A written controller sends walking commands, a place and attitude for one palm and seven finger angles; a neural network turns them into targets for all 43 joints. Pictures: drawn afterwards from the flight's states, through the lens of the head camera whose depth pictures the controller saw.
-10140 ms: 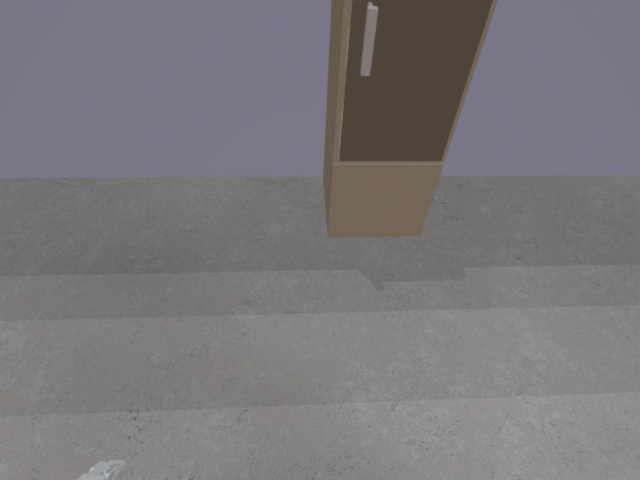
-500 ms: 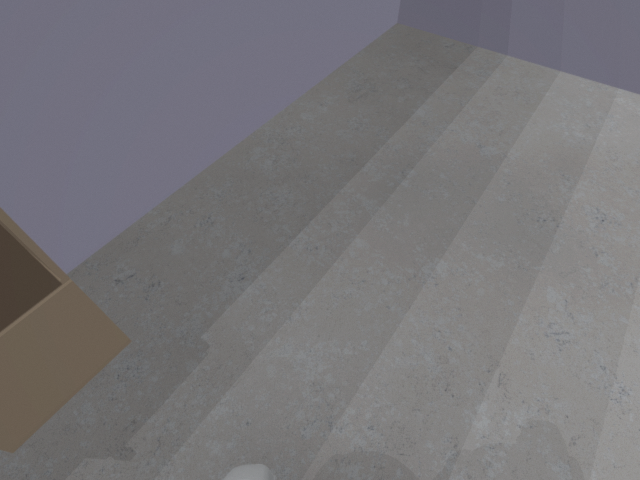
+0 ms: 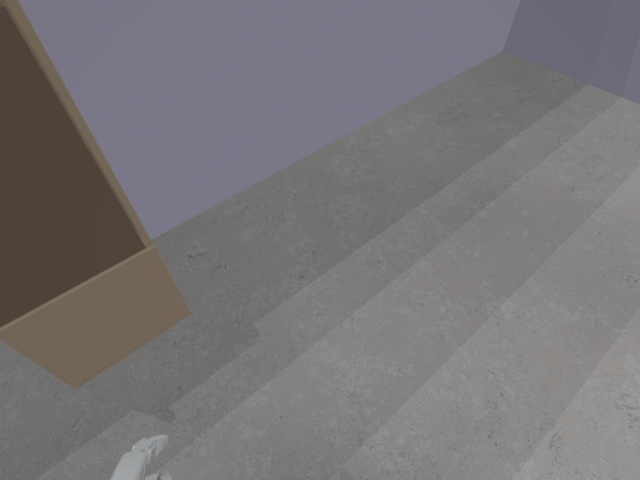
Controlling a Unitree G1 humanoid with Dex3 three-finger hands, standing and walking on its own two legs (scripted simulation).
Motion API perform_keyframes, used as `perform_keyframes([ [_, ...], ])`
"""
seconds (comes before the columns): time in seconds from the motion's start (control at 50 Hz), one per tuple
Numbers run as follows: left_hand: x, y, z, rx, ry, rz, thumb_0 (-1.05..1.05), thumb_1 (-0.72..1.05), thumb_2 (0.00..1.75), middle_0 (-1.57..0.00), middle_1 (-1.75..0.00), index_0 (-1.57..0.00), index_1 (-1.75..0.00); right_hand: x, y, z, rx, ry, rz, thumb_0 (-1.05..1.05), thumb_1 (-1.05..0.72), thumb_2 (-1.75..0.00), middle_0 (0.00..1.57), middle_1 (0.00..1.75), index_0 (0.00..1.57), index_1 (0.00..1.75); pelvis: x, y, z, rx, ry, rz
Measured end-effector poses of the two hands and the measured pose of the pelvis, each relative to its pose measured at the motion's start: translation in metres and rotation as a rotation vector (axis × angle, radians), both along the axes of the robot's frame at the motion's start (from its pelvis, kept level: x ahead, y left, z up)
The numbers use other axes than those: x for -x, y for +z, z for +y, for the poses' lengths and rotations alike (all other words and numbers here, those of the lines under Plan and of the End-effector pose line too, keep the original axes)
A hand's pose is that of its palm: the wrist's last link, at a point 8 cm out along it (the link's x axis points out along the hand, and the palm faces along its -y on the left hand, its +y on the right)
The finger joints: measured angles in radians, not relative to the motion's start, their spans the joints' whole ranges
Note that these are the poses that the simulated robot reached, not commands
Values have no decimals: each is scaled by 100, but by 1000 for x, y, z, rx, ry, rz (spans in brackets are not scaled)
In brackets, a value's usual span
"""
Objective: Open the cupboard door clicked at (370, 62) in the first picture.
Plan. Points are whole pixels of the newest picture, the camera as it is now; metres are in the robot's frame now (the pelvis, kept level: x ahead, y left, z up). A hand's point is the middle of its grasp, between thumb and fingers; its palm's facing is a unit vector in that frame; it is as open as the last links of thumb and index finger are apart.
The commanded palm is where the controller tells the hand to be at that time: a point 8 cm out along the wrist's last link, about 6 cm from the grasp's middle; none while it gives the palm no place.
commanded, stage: turn to face it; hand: left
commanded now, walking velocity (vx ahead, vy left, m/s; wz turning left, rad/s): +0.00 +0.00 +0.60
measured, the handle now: out of the picture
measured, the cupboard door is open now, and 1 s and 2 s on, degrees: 0 0 0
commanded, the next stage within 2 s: take the last steps up to it in 1.02 s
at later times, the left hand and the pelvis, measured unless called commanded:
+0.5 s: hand out of the picture -0.06 +0.22 -0.18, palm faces +0.39 -0.89 -0.24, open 7.4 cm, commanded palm none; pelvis -0.03 +0.01 -0.01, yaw +21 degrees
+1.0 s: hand out of the picture -0.04 +0.21 -0.15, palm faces +0.53 -0.80 -0.29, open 7.4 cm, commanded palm none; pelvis -0.03 -0.02 +0.00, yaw +32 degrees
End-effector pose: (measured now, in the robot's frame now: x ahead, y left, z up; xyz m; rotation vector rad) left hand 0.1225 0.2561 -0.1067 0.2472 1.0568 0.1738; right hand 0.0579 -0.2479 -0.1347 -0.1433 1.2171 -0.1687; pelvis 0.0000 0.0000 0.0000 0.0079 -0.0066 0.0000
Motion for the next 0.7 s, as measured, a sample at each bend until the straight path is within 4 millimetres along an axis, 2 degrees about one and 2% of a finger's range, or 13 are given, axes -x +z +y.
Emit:
perform_keyframes([
  [0.08,18,6,-17,-24,31,-32,0,91,90,-20,-30,-20,-30,6,-16,-19,-17,21,41,0,-90,-90,21,30,21,30,6,-5,-16,-3,60,-9],
  [0.2,68,12,-28,-19,135,28,0,91,90,-21,-30,-20,-30,2,-9,-35,-17,91,81,0,-91,-90,20,30,20,30,10,6,-26,-32,147,-22],
  [0.3,109,4,-29,8,228,79,0,91,90,-21,-30,-20,-30,-10,-3,-34,4,166,111,0,-91,-90,20,30,20,30,13,8,-26,-35,219,-18],
  [0.4,156,-12,-21,46,329,140,0,90,90,-21,-30,-20,-30,-41,4,-11,36,273,96,0,-91,-90,20,30,20,30,18,5,-15,-24,287,-7],
  [0.5,209,-41,2,88,444,200,0,90,90,-21,-30,-20,-30,-84,8,32,74,399,-16,0,-91,-90,20,30,20,30,26,-11,8,7,358,0],
  [0.54,226,-47,11,94,481,237,0,91,90,-21,-30,-20,-30,-95,13,50,77,435,-59,0,-91,-90,20,30,20,30,30,-12,13,1,374,-2],
  [0.6,237,-43,20,97,515,252,0,91,90,-20,-30,-20,-30,-100,24,69,79,474,-94,0,-91,-90,20,30,20,30,33,-4,18,19,401,-7],
  [0.7,231,-27,31,89,545,171,1,91,90,-20,-30,-19,-30,-100,31,87,66,523,-93,0,-91,-90,20,30,21,30,37,6,22,32,451,-15],
])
